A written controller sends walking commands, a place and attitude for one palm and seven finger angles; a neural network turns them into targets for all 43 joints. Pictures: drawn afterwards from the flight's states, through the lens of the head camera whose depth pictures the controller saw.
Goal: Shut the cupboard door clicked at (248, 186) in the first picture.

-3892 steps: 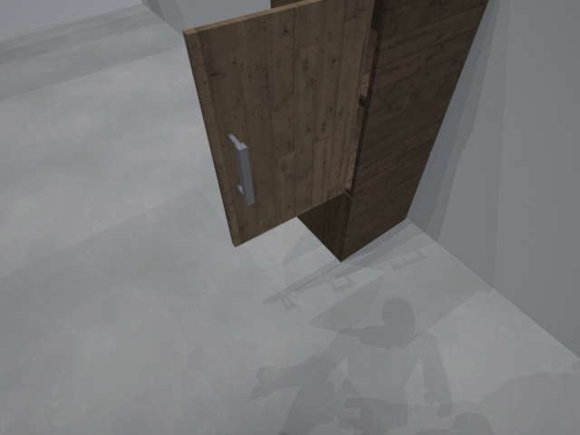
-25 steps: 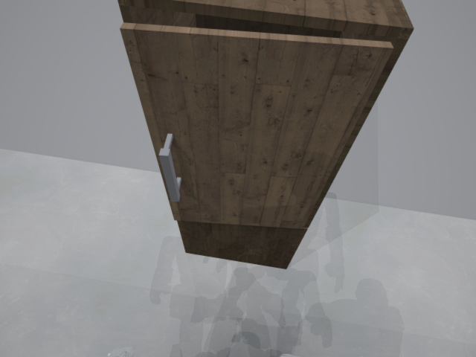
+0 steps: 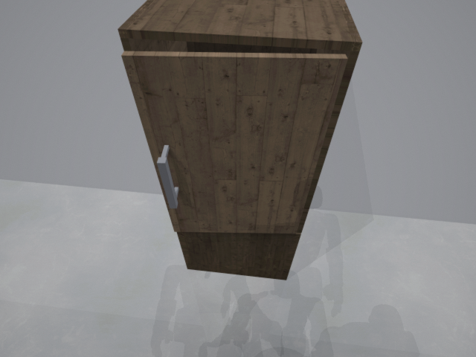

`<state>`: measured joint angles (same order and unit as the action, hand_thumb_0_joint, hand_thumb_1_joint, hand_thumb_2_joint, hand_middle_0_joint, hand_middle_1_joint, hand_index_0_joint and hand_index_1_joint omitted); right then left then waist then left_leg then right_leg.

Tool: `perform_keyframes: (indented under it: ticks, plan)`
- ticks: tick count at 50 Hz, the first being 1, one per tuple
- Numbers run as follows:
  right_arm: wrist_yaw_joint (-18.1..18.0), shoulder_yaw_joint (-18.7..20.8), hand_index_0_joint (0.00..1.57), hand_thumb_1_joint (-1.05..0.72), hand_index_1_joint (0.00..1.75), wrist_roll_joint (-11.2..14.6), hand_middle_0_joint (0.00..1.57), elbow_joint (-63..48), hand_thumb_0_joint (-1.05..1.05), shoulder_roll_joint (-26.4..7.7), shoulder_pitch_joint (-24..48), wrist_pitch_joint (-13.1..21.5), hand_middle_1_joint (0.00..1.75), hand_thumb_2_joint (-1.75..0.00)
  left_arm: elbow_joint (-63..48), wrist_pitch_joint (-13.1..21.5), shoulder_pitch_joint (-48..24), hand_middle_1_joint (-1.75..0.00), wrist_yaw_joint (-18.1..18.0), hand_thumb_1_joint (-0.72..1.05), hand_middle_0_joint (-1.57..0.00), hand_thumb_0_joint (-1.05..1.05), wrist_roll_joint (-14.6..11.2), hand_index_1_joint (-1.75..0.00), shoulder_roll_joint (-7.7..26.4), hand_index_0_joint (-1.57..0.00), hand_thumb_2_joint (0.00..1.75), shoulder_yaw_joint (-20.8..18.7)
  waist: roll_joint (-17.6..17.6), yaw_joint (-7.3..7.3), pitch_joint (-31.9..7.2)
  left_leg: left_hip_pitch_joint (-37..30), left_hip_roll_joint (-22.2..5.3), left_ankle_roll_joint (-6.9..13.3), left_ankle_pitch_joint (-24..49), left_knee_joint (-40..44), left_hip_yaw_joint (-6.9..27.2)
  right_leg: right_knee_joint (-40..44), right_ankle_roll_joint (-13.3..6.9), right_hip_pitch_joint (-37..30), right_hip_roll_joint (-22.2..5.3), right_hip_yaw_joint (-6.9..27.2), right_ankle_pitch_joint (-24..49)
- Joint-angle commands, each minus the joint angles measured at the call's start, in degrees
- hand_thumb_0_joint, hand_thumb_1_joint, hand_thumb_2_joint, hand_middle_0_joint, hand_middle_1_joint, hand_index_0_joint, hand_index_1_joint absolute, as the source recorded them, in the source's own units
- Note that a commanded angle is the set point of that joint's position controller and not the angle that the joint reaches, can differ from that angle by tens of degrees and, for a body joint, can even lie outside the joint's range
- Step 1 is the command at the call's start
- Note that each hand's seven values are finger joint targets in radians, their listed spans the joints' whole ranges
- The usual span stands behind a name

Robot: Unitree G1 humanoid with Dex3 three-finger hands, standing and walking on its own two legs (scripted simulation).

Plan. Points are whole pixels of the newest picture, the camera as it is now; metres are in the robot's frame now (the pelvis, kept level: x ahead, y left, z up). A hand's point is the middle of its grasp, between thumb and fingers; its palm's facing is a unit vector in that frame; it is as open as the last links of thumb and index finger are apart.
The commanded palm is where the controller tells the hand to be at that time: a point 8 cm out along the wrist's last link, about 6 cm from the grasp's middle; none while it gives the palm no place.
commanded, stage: come to a stop and stand still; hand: left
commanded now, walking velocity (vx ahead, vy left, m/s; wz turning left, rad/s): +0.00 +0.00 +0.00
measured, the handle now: (169, 178) +0.52 +0.20 -0.05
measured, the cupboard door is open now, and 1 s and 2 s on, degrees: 6 6 6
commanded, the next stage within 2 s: look again from close up in 0.22 s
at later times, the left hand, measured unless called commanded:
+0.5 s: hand out of the picture -0.01 +0.19 -0.18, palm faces -0.01 -0.98 -0.19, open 7.4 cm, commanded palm none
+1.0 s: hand out of the picture +0.04 +0.22 -0.18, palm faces -0.02 -0.98 -0.21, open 7.4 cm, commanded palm none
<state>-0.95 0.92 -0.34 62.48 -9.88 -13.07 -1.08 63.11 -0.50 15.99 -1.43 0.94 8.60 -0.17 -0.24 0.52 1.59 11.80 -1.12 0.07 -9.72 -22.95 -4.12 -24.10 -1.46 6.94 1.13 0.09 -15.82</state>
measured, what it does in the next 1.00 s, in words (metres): stands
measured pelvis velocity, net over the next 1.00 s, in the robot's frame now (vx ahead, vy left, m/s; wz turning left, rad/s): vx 0.02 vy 0.03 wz -0.01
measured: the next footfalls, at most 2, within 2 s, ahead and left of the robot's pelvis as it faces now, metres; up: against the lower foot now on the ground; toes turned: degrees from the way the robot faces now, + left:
left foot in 1.52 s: +0.12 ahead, +0.08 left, +0.00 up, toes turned -3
right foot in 1.76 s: +0.12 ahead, -0.14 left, +0.00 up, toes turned -2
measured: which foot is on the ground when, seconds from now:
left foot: down 0.00-1.00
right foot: down 0.00-1.00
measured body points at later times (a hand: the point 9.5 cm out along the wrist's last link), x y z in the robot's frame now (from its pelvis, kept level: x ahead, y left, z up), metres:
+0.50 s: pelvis +0.00 +0.02 -0.01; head +0.02 +0.02 +0.44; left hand -0.01 +0.24 -0.16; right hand -0.02 -0.19 -0.17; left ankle +0.03 +0.12 -0.74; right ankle -0.03 -0.10 -0.74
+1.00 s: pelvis +0.02 +0.03 -0.01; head +0.03 +0.04 +0.44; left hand +0.04 +0.27 -0.17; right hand +0.07 -0.21 -0.15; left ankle +0.03 +0.12 -0.74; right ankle -0.03 -0.10 -0.74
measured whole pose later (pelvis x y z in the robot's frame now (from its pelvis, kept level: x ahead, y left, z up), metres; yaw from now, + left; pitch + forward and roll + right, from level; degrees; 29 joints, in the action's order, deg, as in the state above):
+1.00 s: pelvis +0.02 +0.03 -0.01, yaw -1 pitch +0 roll +0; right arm -1.1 -0.2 -1.0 60.9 -10.9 -11.3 1.4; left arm 61.1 0.5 14.9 -1.7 1.3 11.4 0.5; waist 1.7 0.0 1.5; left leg 13.8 1.1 3.0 -13.9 -27.6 -5.8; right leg -27.8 1.3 8.7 -1.4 1.6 -19.0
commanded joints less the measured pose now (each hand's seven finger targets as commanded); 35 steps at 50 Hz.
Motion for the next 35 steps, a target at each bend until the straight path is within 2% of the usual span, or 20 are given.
perform_keyframes:
  ticks: [1, 3, 6, 15, 16, 17, 18, 19, 20, 22, 23, 24, 27, 28, 31, 33, 35]
  plan:
    - [-0.5, 0.4, 0.20, -0.90, 0.30, -0.2, 0.20, 0.1, 0.00, -4.7, -3.6, 0.8, 0.30, -0.90, -1.9, 0.8, 0.9, -0.30, -0.6, 0.90, -0.20, 0.00, -0.4, -0.30, 6.2, -0.20, 0.90, -1.0, 2.4, 0.30, 3.7, -4.6, -4.2, 0.2, -0.4, 4.0, 5.0, 10.4, -1.0, 8.7, -7.2, 7.9, -1.0]
    - [-0.6, 0.3, 0.20, -0.90, 0.30, -0.2, 0.20, 0.9, 0.00, -4.1, -4.5, 0.6, 0.30, -0.90, -1.4, 0.6, 1.3, -0.30, -0.6, 0.90, -0.20, 0.00, -0.3, -0.30, 5.9, -0.20, 0.90, -1.0, 1.2, 0.11, 5.7, -3.2, -4.1, 0.2, -2.3, 4.5, 5.0, 11.1, -0.9, 8.5, -6.8, 7.4, -2.9]
    - [-0.9, 0.1, 0.20, -0.90, 0.30, -0.3, 0.20, 1.5, 0.00, -3.7, -5.5, 0.7, 0.30, -0.90, -0.6, 0.5, 2.5, -0.30, -0.5, 0.90, -0.20, 0.00, -0.5, -0.30, 5.5, -0.20, 0.90, -0.9, -1.4, -0.03, 5.8, -2.4, -3.9, 0.1, -3.4, 5.1, 5.0, 11.0, -1.1, 8.2, -6.8, 7.7, -3.4]
    - [-1.4, 0.0, 0.20, -0.90, 0.30, -0.3, 0.20, 2.4, 0.00, -3.0, -8.4, 1.5, 0.30, -0.90, 0.7, 0.7, 4.1, -0.30, -0.6, 0.90, -0.20, 0.00, -0.6, -0.30, 3.9, -0.20, 0.90, -0.8, 0.5, -0.34, 3.3, -2.6, -4.7, 0.3, -0.2, 5.1, 5.7, 9.0, -1.0, 5.3, -6.5, 6.2, 1.9]
    - [-0.3, -0.6, 0.20, -0.90, 0.30, -0.2, 0.20, -1.7, 0.00, -4.3, -0.9, 3.1, 0.30, -0.90, 1.1, 3.3, 7.8, -0.30, -2.9, 0.90, -0.20, 0.00, 0.6, -0.30, 5.2, -0.20, 0.90, 0.3, -5.5, -2.57, 5.3, 2.3, -4.3, -0.9, 5.4, -8.4, 3.6, 6.6, -0.2, 7.1, -10.0, 8.3, 23.6]
    - [0.0, -0.5, 0.20, -0.90, 0.30, -0.2, 0.20, -2.9, 0.00, -1.4, -5.7, 2.2, 0.30, -0.90, -1.6, 3.5, 5.2, -0.30, -2.4, 0.90, -0.20, 0.00, -0.1, -0.30, 8.7, -0.20, 0.90, -0.5, -4.3, 1.73, 1.8, 0.9, -2.9, -0.3, -5.7, -6.7, 4.6, 7.5, -2.3, 8.5, -11.6, 9.9, 6.5]
    - [0.2, -0.4, 0.20, -0.90, 0.30, -0.9, 0.20, -2.7, 0.00, -1.7, -6.2, 1.9, 0.30, -0.90, -2.7, 3.6, 2.9, -0.30, -1.8, 0.90, -0.20, 0.00, 0.1, -0.30, 8.6, -0.20, 0.90, -0.8, -6.5, 1.26, 3.6, 0.0, -3.0, -0.2, -4.9, -5.0, 4.7, 7.2, -3.1, 10.8, -10.5, 8.4, -0.2]
    - [0.2, -0.3, 0.20, -0.90, 0.30, -0.9, 0.20, -2.7, 0.00, -2.6, -8.1, 2.0, 0.30, -0.90, -2.6, 3.4, 2.7, -0.30, -1.6, 0.90, -0.20, 0.00, 0.0, -0.30, 7.6, -0.20, 0.90, -0.5, -3.7, 1.85, 2.1, 0.5, -3.3, 0.3, -5.1, -4.6, 5.1, 5.8, -2.9, 10.7, -8.0, 7.0, -6.0]
    - [0.2, -0.3, 0.20, -0.90, 0.30, -0.9, 0.20, -2.9, 0.00, -3.0, -9.1, 2.2, 0.30, -0.90, -2.8, 3.4, 3.2, -0.30, -1.5, 0.90, -0.20, 0.00, 0.0, -0.30, 6.4, -0.20, 0.90, -0.3, -0.8, 1.68, 0.6, 1.5, -3.4, 0.7, -4.2, -4.4, 5.6, 4.4, -2.5, 9.6, -6.9, 6.0, -5.8]
    - [0.0, -0.2, 0.20, -0.90, 0.30, -0.8, 0.20, -3.7, 0.00, -3.6, -9.0, 2.5, 0.30, -0.90, -3.0, 3.0, 3.7, -0.30, -1.4, 0.90, -0.20, 0.00, -0.2, -0.30, 5.2, -0.20, 0.90, 0.0, 0.5, 1.19, -0.1, 1.8, -4.0, 1.5, -3.9, -3.0, 6.6, 2.1, -2.3, 9.0, -5.8, 5.2, -4.5]
    - [-0.1, -0.2, 0.20, -0.90, 0.30, -0.9, 0.20, -3.9, 0.00, -3.6, -9.4, 2.9, 0.30, -0.90, -3.2, 2.9, 3.7, -0.30, -1.4, 0.90, -0.20, 0.00, 0.0, -0.30, 4.8, -0.20, 0.90, -0.1, -1.1, 0.99, 0.0, 2.7, -4.5, 2.0, -1.8, -2.2, 7.4, 0.4, -2.1, 7.8, -5.3, 4.0, -1.8]
    - [-0.2, -0.3, 0.20, -0.90, 0.30, -0.9, 0.20, -4.1, 0.00, -4.1, -8.5, 2.9, 0.30, -0.90, -3.2, 2.7, 4.1, -0.30, -1.4, 0.90, -0.20, 0.00, -0.1, -0.30, 4.7, -0.20, 0.90, 0.0, -0.9, 0.35, 0.4, 3.3, -4.9, 2.3, -2.0, -1.4, 8.1, -0.7, -1.8, 7.6, -4.8, 3.8, -1.4]
    - [-0.3, -0.1, 0.20, -0.90, 0.30, -0.7, 0.20, -4.7, 0.00, -4.8, -7.2, 3.0, 0.30, -0.90, -3.4, 2.4, 4.6, -0.30, -1.3, 0.90, -0.20, 0.00, -0.1, -0.30, 4.5, -0.20, 0.90, 0.1, 2.6, -0.22, 1.9, 3.7, -5.2, 2.8, -2.1, -0.1, 8.5, -1.1, -1.4, 8.3, -4.8, 3.8, -0.4]
    - [-0.3, -0.1, 0.20, -0.90, 0.30, -0.7, 0.20, -4.6, 0.00, -4.9, -7.1, 3.3, 0.30, -0.90, -3.5, 2.4, 4.6, -0.30, -1.4, 0.90, -0.20, 0.00, 0.1, -0.30, 4.7, -0.20, 0.90, 0.0, 0.7, -0.30, 1.7, 3.3, -5.2, 3.1, 1.0, -0.2, 8.5, -1.7, -1.3, 7.7, -4.7, 3.8, 1.8]
    - [-0.4, 0.0, 0.20, -0.90, 0.30, -0.6, 0.20, -4.2, 0.00, -5.8, -6.3, 3.3, 0.30, -0.90, -3.9, 2.2, 4.4, -0.30, -1.4, 0.90, -0.20, 0.00, 0.0, -0.30, 5.7, -0.20, 0.90, -0.1, 2.9, -0.49, 2.2, 2.3, -5.4, 3.3, 1.6, 0.4, 8.5, -1.7, -0.8, 7.9, -4.9, 3.7, 2.1]
    - [-0.4, 0.0, 0.20, -0.90, 0.30, -0.6, 0.20, -3.9, 0.00, -6.1, -5.7, 3.5, 0.30, -0.90, -4.2, 2.1, 3.9, -0.30, -1.4, 0.90, -0.20, 0.00, 0.1, -0.30, 6.4, -0.20, 0.90, -0.3, 0.7, -0.63, 2.1, 1.9, -5.4, 3.5, 3.7, 0.9, 8.4, -1.7, -0.7, 7.2, -5.1, 3.3, 3.3]
    - [-0.4, 0.1, 0.20, -0.90, 0.30, -0.6, 0.20, -4.1, 0.00, -7.0, -4.7, 3.5, 0.30, -0.90, -4.3, 2.0, 3.8, -0.30, -1.3, 0.90, -0.20, 0.00, 0.0, -0.30, 7.3, -0.20, 0.90, -0.4, 0.1, -0.78, 1.0, 0.6, -5.5, 3.5, 3.9, 1.2, 8.2, -1.8, -0.5, 7.1, -5.2, 3.5, 3.3]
